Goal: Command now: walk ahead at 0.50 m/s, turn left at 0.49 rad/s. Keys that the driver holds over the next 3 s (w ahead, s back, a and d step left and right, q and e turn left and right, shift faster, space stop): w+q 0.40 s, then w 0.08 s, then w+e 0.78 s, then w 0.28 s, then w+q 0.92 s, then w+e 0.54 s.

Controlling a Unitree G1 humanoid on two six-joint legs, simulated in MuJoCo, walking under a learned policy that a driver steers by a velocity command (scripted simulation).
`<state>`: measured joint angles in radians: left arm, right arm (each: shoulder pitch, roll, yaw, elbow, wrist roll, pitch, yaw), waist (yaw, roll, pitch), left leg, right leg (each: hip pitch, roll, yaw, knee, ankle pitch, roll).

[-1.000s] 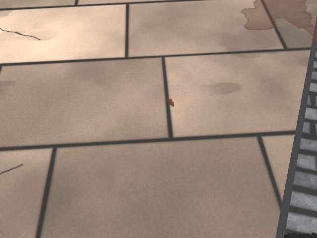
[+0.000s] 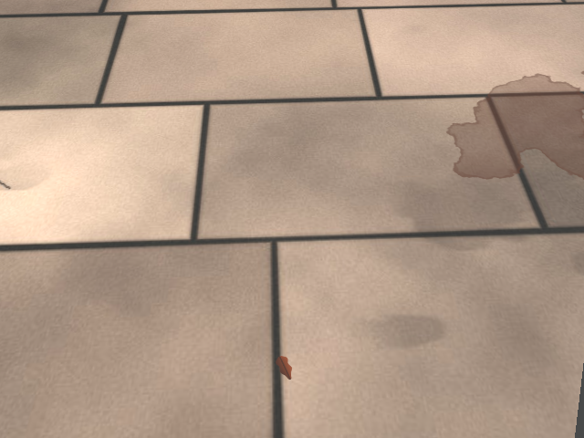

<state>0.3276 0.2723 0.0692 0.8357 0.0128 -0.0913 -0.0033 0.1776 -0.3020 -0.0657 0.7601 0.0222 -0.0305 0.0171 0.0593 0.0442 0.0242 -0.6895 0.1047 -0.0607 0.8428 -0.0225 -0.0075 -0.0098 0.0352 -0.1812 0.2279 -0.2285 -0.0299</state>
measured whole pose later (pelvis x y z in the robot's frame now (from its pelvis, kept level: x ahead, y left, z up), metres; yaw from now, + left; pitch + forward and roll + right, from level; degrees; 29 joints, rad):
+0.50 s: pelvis +0.27 +0.07 +0.00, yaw +17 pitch +1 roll +0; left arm 0.07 0.30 0.05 0.72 0.01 -0.09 -0.01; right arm 0.32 -0.28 -0.06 0.72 0.01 -0.05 0.00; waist -0.06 -0.03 0.04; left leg -0.14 -0.11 -0.09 0.33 -0.19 0.09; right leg -0.65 -0.10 0.09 0.74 -0.04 0.06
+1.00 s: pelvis +0.57 +0.08 +0.00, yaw +7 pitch +2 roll +0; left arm 0.35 0.27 0.05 0.78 -0.02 -0.06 -0.01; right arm 0.12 -0.29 -0.05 0.67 -0.02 -0.09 0.00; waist 0.06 0.03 0.04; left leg -0.63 0.07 -0.10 0.79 -0.15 -0.05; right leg -0.16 0.12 0.11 0.31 -0.17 -0.09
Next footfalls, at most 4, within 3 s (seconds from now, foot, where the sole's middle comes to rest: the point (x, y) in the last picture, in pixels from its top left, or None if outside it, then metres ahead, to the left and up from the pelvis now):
0.20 left None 0.27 0.14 -0.78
0.70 right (317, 390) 0.60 0.01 -0.78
1.20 left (234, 295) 0.86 0.24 -0.78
1.68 right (344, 232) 1.09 -0.05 -0.78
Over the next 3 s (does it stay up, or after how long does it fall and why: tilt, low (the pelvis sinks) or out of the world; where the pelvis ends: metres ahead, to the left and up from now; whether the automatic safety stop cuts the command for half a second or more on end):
stays up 1.67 0.17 0.00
